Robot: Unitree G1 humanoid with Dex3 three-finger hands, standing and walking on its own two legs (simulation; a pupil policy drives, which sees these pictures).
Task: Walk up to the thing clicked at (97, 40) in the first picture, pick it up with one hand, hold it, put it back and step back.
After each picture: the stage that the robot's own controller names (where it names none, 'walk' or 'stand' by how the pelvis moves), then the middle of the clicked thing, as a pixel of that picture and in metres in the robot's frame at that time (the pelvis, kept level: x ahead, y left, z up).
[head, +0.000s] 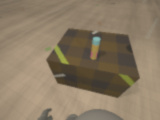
stand; (94, 49) +0.71 -0.03 -0.05
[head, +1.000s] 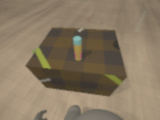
rise first; (77, 49) +0.62 +0.16 -0.02
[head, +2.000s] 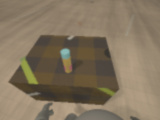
stand; (67, 62) +0.49 +0.22 -0.04
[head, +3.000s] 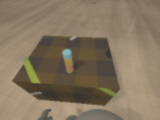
stand; (68, 62) +0.50 +0.21 -0.05
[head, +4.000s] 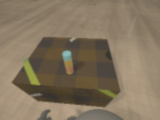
stand; (68, 63) +0.49 +0.21 -0.05
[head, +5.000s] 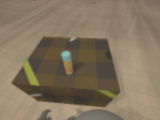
stand; (67, 64) +0.49 +0.21 -0.05
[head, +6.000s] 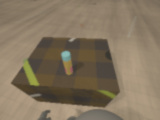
stand; (67, 64) +0.49 +0.21 -0.05
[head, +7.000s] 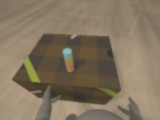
rise first; (69, 61) +0.50 +0.21 -0.04
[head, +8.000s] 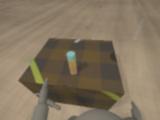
go down; (72, 64) +0.50 +0.20 -0.04
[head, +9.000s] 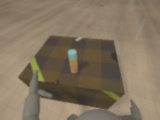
go down; (73, 62) +0.51 +0.18 -0.04
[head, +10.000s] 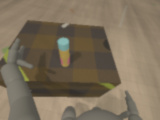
go down; (64, 54) +0.50 +0.18 +0.02
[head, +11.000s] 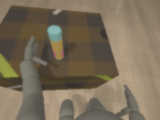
close in; (57, 45) +0.51 +0.19 +0.05
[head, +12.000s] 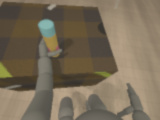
close; (51, 42) +0.52 +0.20 +0.07
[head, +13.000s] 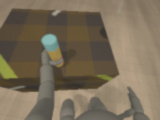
lift; (55, 53) +0.45 +0.19 +0.06
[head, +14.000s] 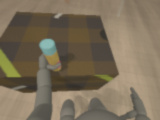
lift; (52, 58) +0.42 +0.21 +0.06
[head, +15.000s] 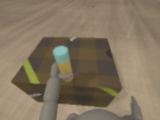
lift; (64, 66) +0.32 +0.16 +0.15
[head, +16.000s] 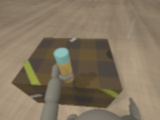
hold; (65, 67) +0.32 +0.16 +0.14
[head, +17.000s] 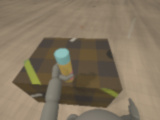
hold; (65, 68) +0.32 +0.16 +0.13
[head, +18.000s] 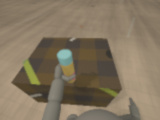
hold; (68, 68) +0.32 +0.15 +0.12
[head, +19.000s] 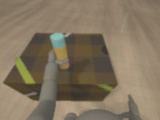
crouch; (61, 53) +0.42 +0.18 +0.14
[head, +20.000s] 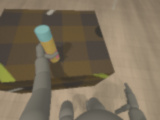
lower; (49, 47) +0.50 +0.20 +0.06
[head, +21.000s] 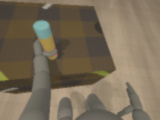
lower; (48, 43) +0.51 +0.20 +0.07
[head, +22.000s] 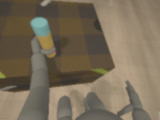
lower; (46, 41) +0.52 +0.20 +0.07
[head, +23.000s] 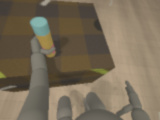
lower; (46, 41) +0.52 +0.20 +0.07
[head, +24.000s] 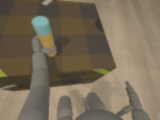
rest; (47, 40) +0.52 +0.20 +0.08
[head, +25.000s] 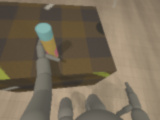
withdraw; (49, 45) +0.50 +0.20 +0.06
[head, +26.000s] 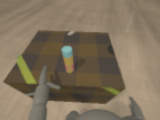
sink last; (68, 60) +0.47 +0.18 +0.01
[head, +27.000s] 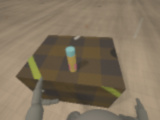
stand; (71, 60) +0.50 +0.19 +0.01
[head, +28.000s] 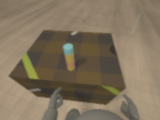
stand; (69, 58) +0.49 +0.19 +0.02
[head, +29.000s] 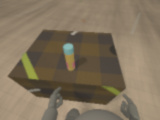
stand; (69, 58) +0.49 +0.19 +0.02
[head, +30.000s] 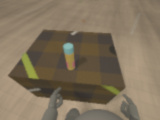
stand; (69, 58) +0.49 +0.19 +0.02
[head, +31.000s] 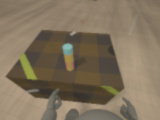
stand; (69, 58) +0.49 +0.18 +0.02
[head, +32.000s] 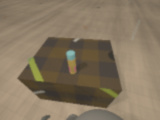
stand; (71, 63) +0.51 +0.18 -0.04
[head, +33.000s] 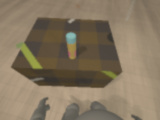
walk; (71, 47) +0.57 +0.16 -0.03
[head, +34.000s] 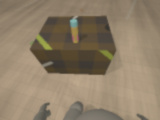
walk; (74, 32) +0.85 +0.22 -0.02
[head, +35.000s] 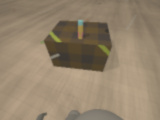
stand; (80, 30) +1.13 +0.19 -0.03
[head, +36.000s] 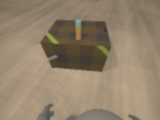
stand; (78, 30) +1.08 +0.18 -0.05
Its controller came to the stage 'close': yes
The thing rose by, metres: 0.21
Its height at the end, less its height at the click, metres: +0.00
